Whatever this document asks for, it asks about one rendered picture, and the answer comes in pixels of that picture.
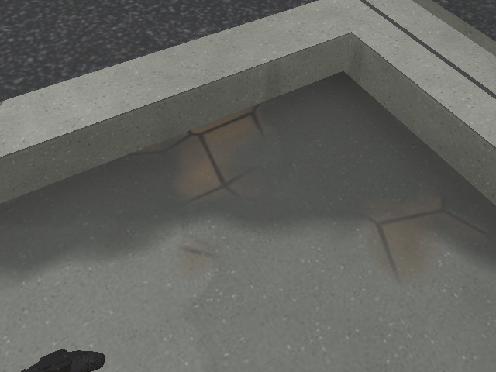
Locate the robot left hand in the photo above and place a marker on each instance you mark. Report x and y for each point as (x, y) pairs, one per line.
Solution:
(63, 361)

